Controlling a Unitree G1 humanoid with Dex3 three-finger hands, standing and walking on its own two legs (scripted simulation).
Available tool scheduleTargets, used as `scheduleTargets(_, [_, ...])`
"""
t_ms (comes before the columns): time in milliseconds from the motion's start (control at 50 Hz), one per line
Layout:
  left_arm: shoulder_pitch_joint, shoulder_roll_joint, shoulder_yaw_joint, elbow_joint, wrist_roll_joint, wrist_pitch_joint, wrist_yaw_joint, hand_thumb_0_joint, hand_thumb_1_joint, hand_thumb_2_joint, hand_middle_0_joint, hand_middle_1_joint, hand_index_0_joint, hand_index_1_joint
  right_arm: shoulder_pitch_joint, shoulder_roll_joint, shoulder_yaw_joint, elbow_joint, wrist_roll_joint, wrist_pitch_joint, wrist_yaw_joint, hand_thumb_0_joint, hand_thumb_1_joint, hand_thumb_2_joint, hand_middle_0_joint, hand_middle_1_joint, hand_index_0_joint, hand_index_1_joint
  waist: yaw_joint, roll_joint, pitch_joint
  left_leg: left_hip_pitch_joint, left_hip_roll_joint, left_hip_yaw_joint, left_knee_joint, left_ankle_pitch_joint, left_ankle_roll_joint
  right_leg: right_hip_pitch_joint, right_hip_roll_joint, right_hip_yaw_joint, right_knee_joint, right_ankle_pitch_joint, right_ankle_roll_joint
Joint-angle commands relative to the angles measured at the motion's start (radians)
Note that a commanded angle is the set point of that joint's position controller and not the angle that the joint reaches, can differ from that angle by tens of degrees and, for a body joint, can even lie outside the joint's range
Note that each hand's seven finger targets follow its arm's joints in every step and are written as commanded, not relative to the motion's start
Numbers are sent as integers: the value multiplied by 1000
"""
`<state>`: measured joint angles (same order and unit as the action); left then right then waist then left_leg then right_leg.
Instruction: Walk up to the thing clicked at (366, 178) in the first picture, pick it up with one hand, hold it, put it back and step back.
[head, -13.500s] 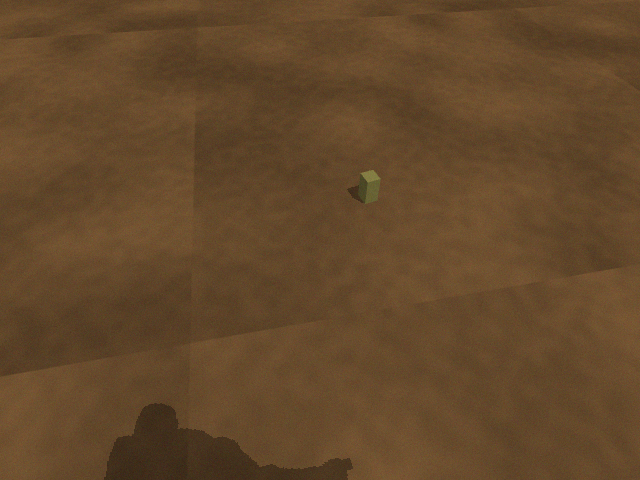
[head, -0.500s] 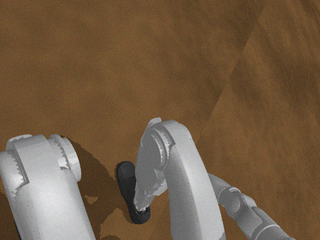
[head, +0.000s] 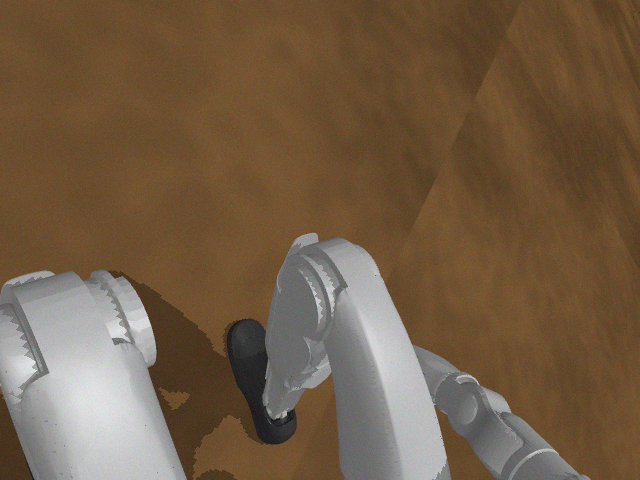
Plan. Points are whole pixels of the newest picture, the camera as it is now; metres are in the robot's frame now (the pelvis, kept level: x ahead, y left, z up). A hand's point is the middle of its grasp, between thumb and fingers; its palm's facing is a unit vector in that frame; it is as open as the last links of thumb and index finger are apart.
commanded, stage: close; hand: left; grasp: from the side
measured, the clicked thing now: out of the picture +0.43 +0.31 -0.21
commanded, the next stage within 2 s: settle in 0.58 s
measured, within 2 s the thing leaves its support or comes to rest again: leaves its support in 1.06 s
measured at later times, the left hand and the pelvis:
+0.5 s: hand out of the picture +0.40 +0.32 -0.18, palm faces +0.51 -0.86 +0.03, open 10.7 cm; pelvis +0.00 +0.00 +0.00, yaw +0 degrees
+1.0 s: hand out of the picture +0.39 +0.31 -0.18, palm faces +0.48 -0.88 +0.02, open 10.9 cm; pelvis +0.00 +0.00 +0.00, yaw +0 degrees
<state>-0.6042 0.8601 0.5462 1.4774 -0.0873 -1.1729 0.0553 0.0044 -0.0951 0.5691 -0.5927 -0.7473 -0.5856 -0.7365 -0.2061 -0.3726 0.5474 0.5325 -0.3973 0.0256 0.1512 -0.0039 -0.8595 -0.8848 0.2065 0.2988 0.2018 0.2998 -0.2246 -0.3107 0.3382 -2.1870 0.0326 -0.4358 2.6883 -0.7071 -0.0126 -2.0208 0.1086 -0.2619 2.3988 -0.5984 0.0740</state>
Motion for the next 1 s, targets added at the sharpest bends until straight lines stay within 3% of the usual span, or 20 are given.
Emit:
scheduleTargets(0, [-131,112,-6,-100,1,-59,-12,0,231,844,-835,-870,-847,-863,-3,-373,-134,-17,-2,14,-19,0,-864,-891,200,299,199,299,-121,544,-513,367,68,91,-371,91,-24,215,16,-136,-140,129,-70])
scheduleTargets(40, [-116,130,8,-101,-3,-54,-11,0,237,882,-859,-898,-868,-894,-1,-372,-134,-18,2,14,-21,0,-857,-889,199,300,199,300,-109,548,-515,368,68,97,-371,90,-22,216,18,-133,-143,126,-71])
scheduleTargets(120, [-124,79,-31,-88,-5,-49,-14,0,190,922,-919,-963,-929,-960,-1,-362,-129,-3,2,14,-21,0,-866,-891,199,300,199,300,-120,552,-476,355,69,95,-377,61,-24,204,16,-133,-149,104,-70])
scheduleTargets(140, [-117,133,8,-107,-2,-49,-10,0,227,939,-931,-976,-941,-973,-2,-372,-134,-16,4,13,-24,0,-862,-891,199,300,199,300,-109,547,-509,361,71,98,-367,91,-22,216,20,-131,-146,129,-71])
scheduleTargets(160, [-104,135,-2,-103,4,-50,-15,0,244,934,-925,-970,-936,-965,-5,-371,-134,-15,3,14,-25,0,-860,-890,199,300,199,300,-101,546,-512,354,69,104,-361,96,-21,221,20,-129,-147,131,-71])
scheduleTargets(200, [-101,91,-28,-106,3,-43,-21,0,227,940,-952,-998,-966,-991,3,-357,-131,-6,0,17,-26,0,-862,-889,200,300,199,300,-106,545,-521,367,69,110,-355,115,-21,228,21,-126,-148,143,-72])
scheduleTargets(300, [-115,97,-22,-106,-2,-37,-13,0,195,962,-971,-1024,-985,-1019,-6,-364,-135,-10,4,15,-26,0,-863,-890,199,299,199,299,-110,538,-492,346,70,99,-373,57,-21,198,19,-132,-152,98,-73])
scheduleTargets(340, [-100,116,-7,-120,1,-39,-7,0,205,981,-978,-1039,-993,-1033,-14,-368,-138,-23,5,13,-27,0,-857,-888,199,299,199,299,-98,544,-504,355,69,97,-374,75,-22,204,18,-134,-146,113,-74])
scheduleTargets(380, [-105,86,-25,-104,-1,-37,-4,0,199,989,-994,-1058,-1011,-1050,-4,-355,-133,-8,2,14,-25,0,-862,-889,199,299,199,299,-103,542,-509,353,66,104,-365,80,-20,214,20,-130,-151,117,-74])
scheduleTargets(440, [-110,90,-22,-109,-6,-39,-1,0,217,1024,-1025,-1091,-1042,-1085,-5,-354,-130,-16,3,12,-24,0,-860,-889,199,299,199,299,-105,528,-511,340,66,104,-363,79,-17,217,23,-133,-157,115,-74])
scheduleTargets(540, [-118,93,-36,-101,20,-37,6,0,199,1047,-1061,-1123,-1075,-1119,-12,-357,-132,-11,1,18,-25,0,-861,-889,199,299,199,299,-109,549,-474,362,74,84,-392,65,-27,181,16,-136,-143,96,-75])
scheduleTargets(660, [-94,77,-39,-104,21,-44,12,0,193,1103,-1126,-1196,-1143,-1191,-12,-357,-135,-15,-3,20,-17,0,-866,-890,199,299,199,299,-103,560,-485,367,70,82,-393,76,-29,192,16,-138,-139,105,-75])
scheduleTargets(760, [-93,75,-37,-120,12,-48,8,0,254,1228,-1203,-1301,-1203,-1318,-8,-361,-136,-10,-2,17,-17,0,-884,-899,199,300,199,300,-104,564,-497,381,71,83,-387,98,-30,198,16,-140,-140,122,-73])
scheduleTargets(820, [-102,101,-35,-149,10,-49,2,0,245,1235,-1203,-1303,-1203,-1321,-7,-355,-134,-10,2,14,-18,0,-884,-899,199,300,199,300,-97,561,-514,362,67,97,-373,93,-22,212,18,-130,-148,123,-74])
scheduleTargets(920, [-90,81,-32,-204,-5,-37,-2,0,213,1246,-1211,-1325,-1212,-1342,6,-356,-148,-9,8,12,-17,0,-885,-899,199,300,199,300,-83,586,-546,383,67,105,-382,98,-24,221,18,-123,-149,126,-76])
scheduleTargets(980, [-103,117,-5,-294,-2,-29,3,0,193,1244,-1218,-1331,-1218,-1350,20,-356,-163,-11,16,14,-13,0,-886,-899,199,300,199,300,-62,630,-578,410,68,102,-407,105,-30,209,12,-118,-135,126,-80])
